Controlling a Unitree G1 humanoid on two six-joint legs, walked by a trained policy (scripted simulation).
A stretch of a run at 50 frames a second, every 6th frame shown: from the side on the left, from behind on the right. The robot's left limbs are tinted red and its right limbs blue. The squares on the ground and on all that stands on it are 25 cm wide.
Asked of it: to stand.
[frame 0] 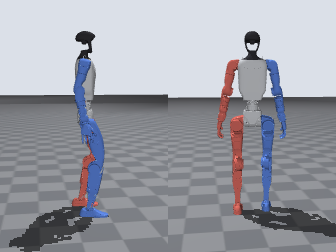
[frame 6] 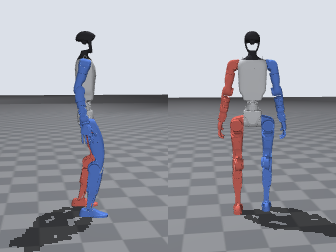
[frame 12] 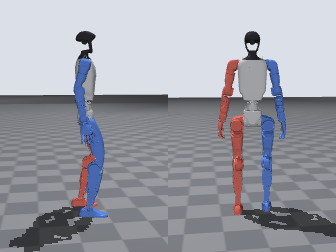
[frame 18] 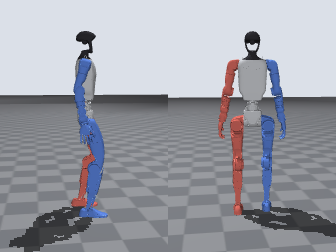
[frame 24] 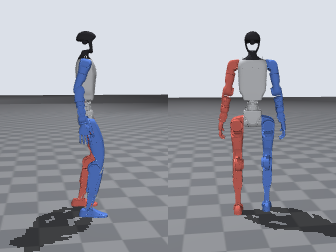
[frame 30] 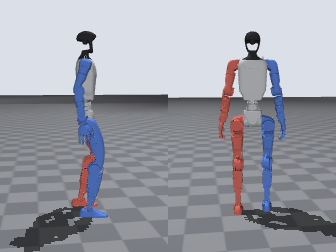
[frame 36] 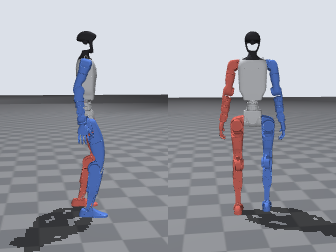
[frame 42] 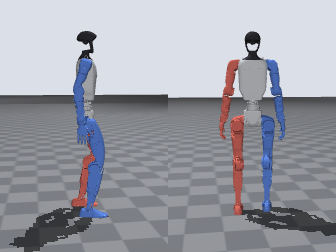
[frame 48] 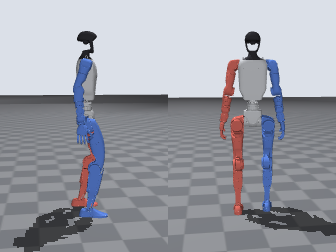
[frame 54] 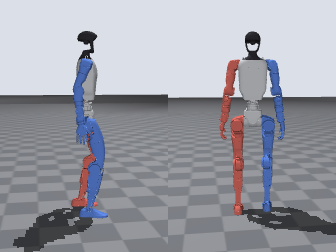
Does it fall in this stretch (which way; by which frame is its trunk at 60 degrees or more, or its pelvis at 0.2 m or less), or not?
no
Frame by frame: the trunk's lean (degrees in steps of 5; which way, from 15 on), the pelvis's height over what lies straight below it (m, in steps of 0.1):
0: 0, 0.8
6: 0, 0.8
12: 0, 0.8
18: 0, 0.8
24: 0, 0.8
30: 0, 0.8
36: 0, 0.8
42: 0, 0.8
48: 0, 0.8
54: 0, 0.8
